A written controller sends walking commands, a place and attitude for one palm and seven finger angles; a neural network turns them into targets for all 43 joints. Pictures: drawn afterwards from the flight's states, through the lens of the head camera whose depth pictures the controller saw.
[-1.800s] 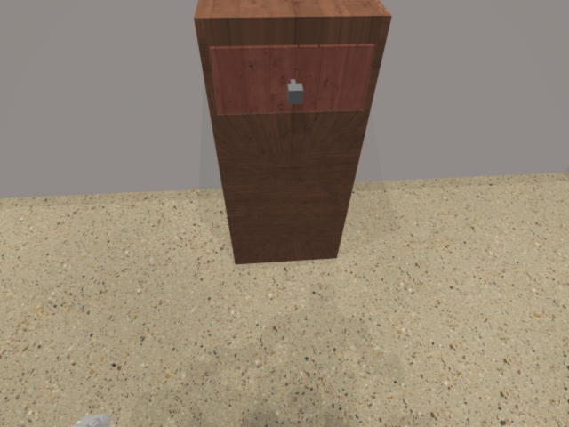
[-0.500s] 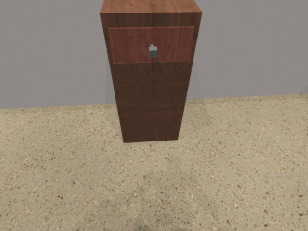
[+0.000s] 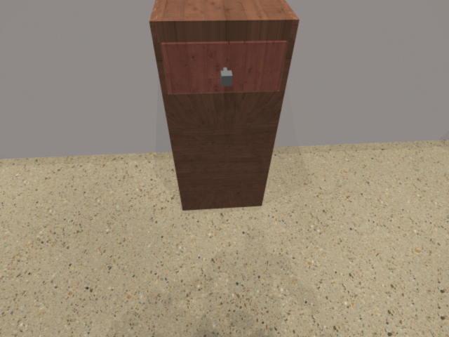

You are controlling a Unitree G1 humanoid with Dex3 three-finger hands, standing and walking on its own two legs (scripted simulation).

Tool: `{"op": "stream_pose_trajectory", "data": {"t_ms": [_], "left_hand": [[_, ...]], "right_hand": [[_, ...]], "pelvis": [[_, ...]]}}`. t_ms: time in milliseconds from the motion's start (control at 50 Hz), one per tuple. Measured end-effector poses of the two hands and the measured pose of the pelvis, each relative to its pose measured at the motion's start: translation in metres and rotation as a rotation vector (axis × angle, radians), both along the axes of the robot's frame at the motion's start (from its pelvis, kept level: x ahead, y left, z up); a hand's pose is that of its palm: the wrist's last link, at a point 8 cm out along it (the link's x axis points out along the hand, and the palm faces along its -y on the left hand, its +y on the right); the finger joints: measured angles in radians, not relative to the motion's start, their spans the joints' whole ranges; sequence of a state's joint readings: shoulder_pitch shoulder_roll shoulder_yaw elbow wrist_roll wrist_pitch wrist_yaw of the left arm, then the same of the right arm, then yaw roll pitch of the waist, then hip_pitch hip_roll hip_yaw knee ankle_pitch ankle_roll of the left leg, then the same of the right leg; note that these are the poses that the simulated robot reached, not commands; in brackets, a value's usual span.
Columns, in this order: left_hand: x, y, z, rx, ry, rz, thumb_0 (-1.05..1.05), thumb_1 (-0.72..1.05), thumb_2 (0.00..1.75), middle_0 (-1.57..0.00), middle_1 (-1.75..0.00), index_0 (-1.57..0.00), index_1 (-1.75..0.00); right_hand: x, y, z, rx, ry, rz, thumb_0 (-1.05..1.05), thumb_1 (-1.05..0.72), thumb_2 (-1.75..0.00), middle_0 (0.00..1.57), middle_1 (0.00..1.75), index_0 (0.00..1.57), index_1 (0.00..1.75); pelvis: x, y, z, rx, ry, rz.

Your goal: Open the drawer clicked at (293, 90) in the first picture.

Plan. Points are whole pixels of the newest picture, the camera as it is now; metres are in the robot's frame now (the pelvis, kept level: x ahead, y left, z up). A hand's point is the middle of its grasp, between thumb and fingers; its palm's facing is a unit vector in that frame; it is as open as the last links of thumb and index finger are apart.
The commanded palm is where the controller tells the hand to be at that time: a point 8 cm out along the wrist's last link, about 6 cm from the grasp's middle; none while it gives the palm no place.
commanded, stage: walk to a spot facing it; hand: left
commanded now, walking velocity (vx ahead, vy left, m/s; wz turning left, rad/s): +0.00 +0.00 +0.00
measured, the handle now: (225, 75) +0.86 +0.05 +0.04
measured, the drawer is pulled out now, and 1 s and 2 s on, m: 0.00 0.00 0.00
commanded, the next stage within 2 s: none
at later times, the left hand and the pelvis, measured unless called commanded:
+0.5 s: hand out of the picture +0.07 +0.18 -0.19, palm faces -0.16 -0.96 -0.24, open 7.4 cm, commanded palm none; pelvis -0.02 -0.01 -0.03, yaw -12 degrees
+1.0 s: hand out of the picture +0.11 +0.22 -0.19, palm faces -0.35 -0.91 -0.23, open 7.4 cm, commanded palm none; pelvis -0.03 +0.05 -0.02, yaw -27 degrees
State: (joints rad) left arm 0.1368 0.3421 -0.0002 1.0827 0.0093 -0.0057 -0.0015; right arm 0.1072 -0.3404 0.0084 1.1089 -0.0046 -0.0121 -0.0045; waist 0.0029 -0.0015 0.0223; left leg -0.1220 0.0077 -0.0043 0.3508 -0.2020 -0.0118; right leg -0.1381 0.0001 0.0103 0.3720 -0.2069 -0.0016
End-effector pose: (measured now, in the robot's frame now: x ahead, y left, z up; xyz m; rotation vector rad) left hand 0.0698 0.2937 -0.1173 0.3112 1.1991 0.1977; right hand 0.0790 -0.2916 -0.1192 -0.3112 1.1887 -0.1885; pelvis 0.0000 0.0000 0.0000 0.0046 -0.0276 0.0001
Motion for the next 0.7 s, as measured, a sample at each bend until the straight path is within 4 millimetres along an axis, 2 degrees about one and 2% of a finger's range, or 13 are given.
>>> {"op": "stream_pose_trajectory", "data": {"t_ms": [140, 220, 300, 420, 500, 560, 700], "left_hand": [[0.000, -0.001, -0.001, -0.001, 0.007, -0.001, 0.01, 0.91, 0.90, -0.20, -0.30, -0.21, -0.30], [-0.003, -0.008, -0.008, -0.008, 0.039, -0.013, 0.01, 0.91, 0.90, -0.20, -0.30, -0.20, -0.30], [-0.007, -0.022, -0.020, -0.041, 0.071, -0.045, 0.01, 0.91, 0.90, -0.20, -0.30, -0.20, -0.30], [-0.006, -0.045, -0.035, -0.091, 0.087, -0.097, 0.01, 0.91, 0.90, -0.20, -0.30, -0.20, -0.30], [-0.002, -0.062, -0.037, -0.094, 0.079, -0.125, 0.01, 0.91, 0.90, -0.20, -0.30, -0.20, -0.30], [-0.001, -0.071, -0.039, -0.082, 0.052, -0.151, 0.01, 0.91, 0.90, -0.20, -0.30, -0.20, -0.30], [-0.005, -0.079, -0.024, -0.089, 0.090, -0.191, 0.01, 0.91, 0.90, -0.20, -0.30, -0.21, -0.30]], "right_hand": [[-0.001, -0.001, 0.000, -0.005, -0.001, -0.008, 0.00, -0.90, -0.90, 0.20, 0.30, 0.20, 0.30], [-0.009, 0.005, -0.005, 0.005, -0.016, -0.051, 0.00, -0.90, -0.90, 0.20, 0.30, 0.20, 0.30], [-0.027, 0.015, -0.015, 0.034, -0.017, -0.104, 0.00, -0.90, -0.90, 0.20, 0.30, 0.20, 0.29], [-0.067, 0.028, -0.032, 0.077, 0.018, -0.190, 0.00, -0.90, -0.90, 0.20, 0.30, 0.20, 0.30], [-0.090, 0.026, -0.047, 0.110, 0.033, -0.245, 0.00, -0.90, -0.90, 0.20, 0.30, 0.20, 0.30], [-0.100, 0.019, -0.058, 0.122, 0.043, -0.279, 0.01, -0.90, -0.90, 0.20, 0.30, 0.20, 0.30], [-0.103, 0.013, -0.033, 0.104, 0.003, -0.330, 0.01, -0.90, -0.90, 0.20, 0.30, 0.20, 0.29]], "pelvis": [[0.000, 0.000, -0.001, -0.001, 0.002, -0.015], [-0.004, 0.000, -0.004, 0.001, 0.008, -0.055], [-0.009, 0.000, -0.011, 0.004, 0.014, -0.093], [-0.018, -0.001, -0.021, 0.021, 0.022, -0.147], [-0.023, -0.009, -0.028, 0.027, 0.006, -0.203], [-0.027, -0.015, -0.035, 0.017, 0.013, -0.225], [-0.033, -0.013, -0.015, 0.017, 0.038, -0.289]]}}
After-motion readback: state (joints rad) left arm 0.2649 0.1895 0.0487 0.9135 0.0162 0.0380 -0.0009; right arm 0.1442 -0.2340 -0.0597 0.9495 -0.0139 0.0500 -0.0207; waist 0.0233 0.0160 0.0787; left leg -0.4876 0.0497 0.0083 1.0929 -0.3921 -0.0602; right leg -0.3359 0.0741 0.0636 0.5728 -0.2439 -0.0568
